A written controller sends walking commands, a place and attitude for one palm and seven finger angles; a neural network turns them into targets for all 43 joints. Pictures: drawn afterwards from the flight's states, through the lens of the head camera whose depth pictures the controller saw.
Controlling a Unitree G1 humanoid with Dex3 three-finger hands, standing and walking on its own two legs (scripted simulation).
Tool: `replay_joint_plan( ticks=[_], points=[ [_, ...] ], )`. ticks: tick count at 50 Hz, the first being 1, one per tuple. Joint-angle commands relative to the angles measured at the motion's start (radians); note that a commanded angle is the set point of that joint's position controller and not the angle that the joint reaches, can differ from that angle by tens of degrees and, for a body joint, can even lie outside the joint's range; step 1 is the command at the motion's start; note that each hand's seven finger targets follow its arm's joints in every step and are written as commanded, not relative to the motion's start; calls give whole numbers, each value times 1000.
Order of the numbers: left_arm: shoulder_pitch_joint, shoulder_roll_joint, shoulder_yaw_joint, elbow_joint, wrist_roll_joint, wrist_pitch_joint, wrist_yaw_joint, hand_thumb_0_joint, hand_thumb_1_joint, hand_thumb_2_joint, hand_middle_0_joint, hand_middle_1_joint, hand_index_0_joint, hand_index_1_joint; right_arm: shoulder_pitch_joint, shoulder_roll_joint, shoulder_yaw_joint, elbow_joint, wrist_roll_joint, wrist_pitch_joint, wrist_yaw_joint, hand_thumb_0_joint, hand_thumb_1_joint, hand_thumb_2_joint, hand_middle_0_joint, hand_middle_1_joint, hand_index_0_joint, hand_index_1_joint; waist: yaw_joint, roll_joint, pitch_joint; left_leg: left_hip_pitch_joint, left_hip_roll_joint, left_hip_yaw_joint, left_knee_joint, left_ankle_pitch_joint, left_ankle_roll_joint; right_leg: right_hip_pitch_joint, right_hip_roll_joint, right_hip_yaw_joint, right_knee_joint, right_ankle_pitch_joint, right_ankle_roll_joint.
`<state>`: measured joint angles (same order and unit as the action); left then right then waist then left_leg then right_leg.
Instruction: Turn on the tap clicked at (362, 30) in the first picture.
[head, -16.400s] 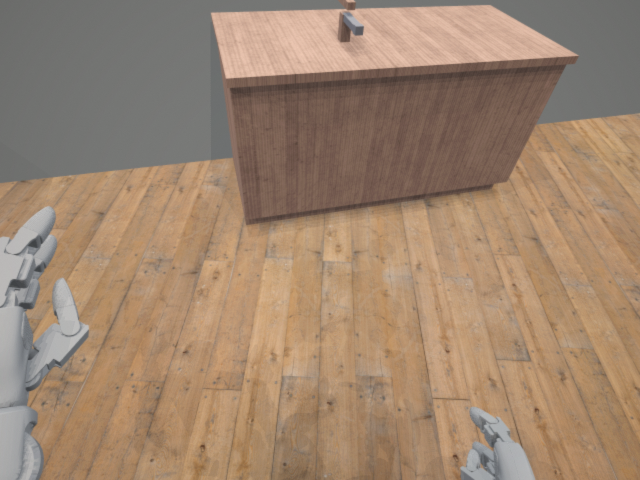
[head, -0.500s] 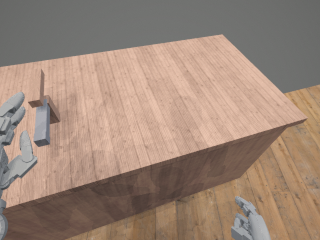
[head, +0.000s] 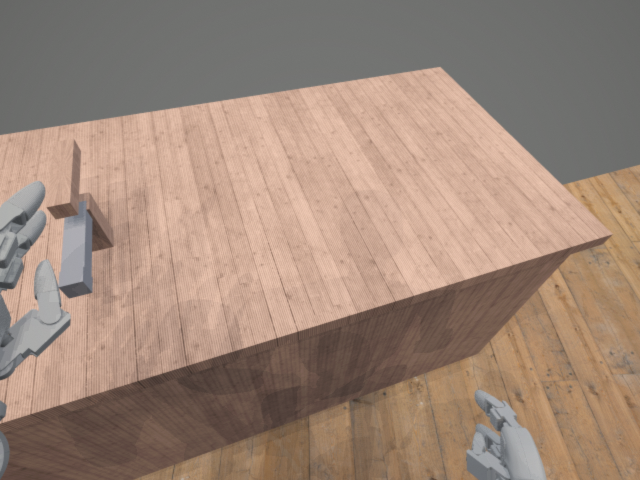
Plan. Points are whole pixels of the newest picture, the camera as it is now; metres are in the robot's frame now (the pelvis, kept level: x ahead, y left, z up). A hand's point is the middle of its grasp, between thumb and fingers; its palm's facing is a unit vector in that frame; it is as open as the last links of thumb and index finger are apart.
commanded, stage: shuffle to correct the standing spot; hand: left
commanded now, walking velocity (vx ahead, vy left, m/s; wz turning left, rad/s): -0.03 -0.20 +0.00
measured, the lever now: (76, 282) +0.33 +0.34 +0.03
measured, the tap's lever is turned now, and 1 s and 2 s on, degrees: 0 0 0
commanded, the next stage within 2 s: come to a stop and stand still in 0.46 s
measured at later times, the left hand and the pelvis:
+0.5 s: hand (60, 320) +0.22 +0.24 +0.16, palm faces +0.32 -0.84 -0.44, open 7.4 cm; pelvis +0.00 +0.00 +0.00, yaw +0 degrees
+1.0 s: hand (20, 326) +0.22 +0.29 +0.14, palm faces +0.33 -0.86 -0.39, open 7.4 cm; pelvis +0.00 +0.04 +0.00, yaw +0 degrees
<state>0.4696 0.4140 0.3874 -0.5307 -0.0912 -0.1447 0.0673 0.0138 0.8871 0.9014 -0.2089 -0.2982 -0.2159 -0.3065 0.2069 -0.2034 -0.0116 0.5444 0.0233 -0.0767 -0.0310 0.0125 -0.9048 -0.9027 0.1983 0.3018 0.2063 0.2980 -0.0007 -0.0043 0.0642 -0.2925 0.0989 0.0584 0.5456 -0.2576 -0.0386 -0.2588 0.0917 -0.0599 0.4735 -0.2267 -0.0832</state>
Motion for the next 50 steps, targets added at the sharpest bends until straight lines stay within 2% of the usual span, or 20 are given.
replay_joint_plan(
  ticks=[1,14,20,24,29,30,31,32,33,34,35,36,37,39,40,44,45,46,47,50],
  points=[
    [-48,164,114,-199,-1,-66,27,0,900,900,-200,-300,-200,-300,-71,-115,-41,-147,0,-55,-9,0,-900,-900,200,300,200,300,1,70,-158,96,80,-104,-86,52,80,6,-162,139,-99,144,53],
    [-44,175,124,-206,-2,-58,30,0,900,900,-200,-300,-200,-300,-60,-116,-50,-152,3,-57,-7,0,-900,-900,200,300,200,300,4,53,-168,99,74,-103,-66,67,73,19,-176,158,-104,169,47],
    [-24,187,136,-207,-3,-54,34,0,900,900,-200,-300,-200,-300,-80,-108,-41,-152,8,-54,-8,0,-900,-900,200,300,200,300,3,81,-160,105,84,-109,-86,97,74,22,-167,141,-99,173,52],
    [-37,170,121,-182,-3,-52,32,0,900,900,-200,-300,-200,-300,-62,-115,-47,-151,5,-53,-6,0,-900,-900,200,300,200,300,2,53,-148,75,72,-104,-74,1,72,11,-175,157,-124,115,47],
    [-48,161,109,-191,-2,-48,37,0,900,900,-200,-300,-200,-300,-65,-114,-44,-151,6,-52,-7,0,-900,-900,200,300,200,300,1,45,-156,89,50,-95,-56,-13,72,0,-189,181,-142,96,47],
    [-957,943,392,-585,14,-242,39,0,900,900,-200,-300,-200,-300,69,-156,115,-198,42,-68,-77,0,-900,-900,200,300,200,300,-25,212,-125,3,-22,-92,-16,226,59,38,-141,88,-85,26,105],
    [-555,393,341,-62,56,-156,23,0,900,900,-200,-300,-200,-300,9,-43,3,-154,42,-127,-45,0,-900,-900,200,300,200,300,-2,19,-146,48,72,-90,8,116,75,-74,-193,104,-108,-102,83],
    [-368,296,232,71,25,-111,-1,0,900,900,-200,-300,-200,-300,4,-132,-23,-131,-4,-124,-22,0,-900,-900,200,300,200,300,23,-27,-160,74,4,-40,13,57,57,-45,-139,177,-120,-9,74],
    [-334,334,240,4,13,-117,-9,0,900,900,-200,-300,-200,-300,19,-175,-52,-138,-22,-128,-4,0,-900,-900,200,300,200,300,38,-64,-182,24,-27,-13,59,5,55,-6,-170,222,-131,74,71],
    [-237,276,195,4,4,-129,-17,0,900,900,-200,-300,-200,-300,26,-166,-47,-148,-18,-133,14,0,-900,-900,200,300,200,300,43,-100,-195,-25,-56,-7,95,1,61,52,-208,249,-137,137,77],
    [-127,183,137,41,-12,-131,-17,0,900,900,-200,-300,-200,-300,3,-150,-32,-138,-4,-136,35,0,-900,-900,200,300,200,300,44,-61,-232,-7,-62,-8,83,34,66,108,-215,227,-99,253,70],
    [-34,143,116,5,-4,-132,-14,0,900,900,-200,-300,-200,-300,40,-155,-34,-145,-2,-133,49,0,-900,-900,200,300,200,300,44,-30,-254,5,-52,-7,62,79,70,140,-215,201,-76,335,78],
    [-35,129,95,-90,-7,-136,-8,0,900,900,-200,-300,-200,-300,2,-160,-31,-154,-1,-136,57,0,-900,-900,200,300,200,300,42,-11,-223,27,-51,-10,37,97,72,117,-208,182,-78,360,96],
    [-12,133,106,-119,4,-134,8,0,900,900,-200,-300,-200,-300,-40,-154,-29,-144,-1,-136,54,0,-900,-900,200,300,200,300,32,-4,-180,68,-32,-24,1,98,77,61,-188,157,-96,289,112],
    [-27,175,132,-149,5,-137,22,0,900,900,-200,-300,-200,-300,-72,-152,-22,-136,1,-129,47,0,-900,-900,200,300,200,300,26,31,-180,100,-25,-32,-30,101,77,46,-176,146,-91,253,102],
    [-89,175,156,-182,29,-132,40,0,900,900,-200,-300,-200,-300,-90,-147,-17,-133,-18,-115,18,0,-900,-900,200,300,200,300,12,39,-143,67,-11,-58,-76,44,69,52,-160,154,-121,143,68],
    [-142,220,179,-231,33,-134,50,0,900,900,-200,-300,-200,-300,-101,-148,-13,-131,-16,-108,11,0,-900,-900,200,300,200,300,10,90,-157,89,-7,-68,-96,56,68,54,-160,153,-109,143,58],
    [-136,167,148,-205,35,-130,53,0,900,900,-200,-300,-200,-300,-93,-144,-13,-127,-20,-106,6,0,-900,-900,200,300,200,300,8,101,-168,90,3,-74,-110,71,68,73,-153,130,-99,152,56],
    [-136,166,141,-206,37,-120,56,0,900,900,-200,-300,-200,-300,-94,-140,-12,-135,-17,-108,3,0,-900,-900,200,300,200,300,12,132,-175,101,8,-73,-116,83,69,80,-153,132,-96,162,58],
    [-156,160,128,-219,45,-106,62,0,900,900,-200,-300,-200,-300,-97,-139,-10,-128,-13,-108,-1,0,-900,-900,200,300,200,300,13,121,-204,132,21,-85,-130,152,70,108,-148,106,-83,213,60]
  ],
)
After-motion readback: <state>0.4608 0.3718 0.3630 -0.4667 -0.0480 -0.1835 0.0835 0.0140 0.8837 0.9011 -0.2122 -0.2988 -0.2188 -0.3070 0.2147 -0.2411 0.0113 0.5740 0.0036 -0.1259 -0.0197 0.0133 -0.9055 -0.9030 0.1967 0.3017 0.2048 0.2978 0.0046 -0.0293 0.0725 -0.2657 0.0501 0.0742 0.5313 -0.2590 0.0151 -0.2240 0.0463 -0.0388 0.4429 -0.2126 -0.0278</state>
